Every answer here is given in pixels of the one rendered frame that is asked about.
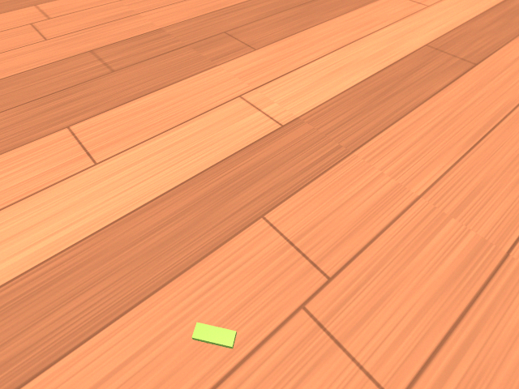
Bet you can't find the small box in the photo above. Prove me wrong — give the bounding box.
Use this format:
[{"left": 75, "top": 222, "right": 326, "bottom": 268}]
[{"left": 191, "top": 323, "right": 237, "bottom": 348}]

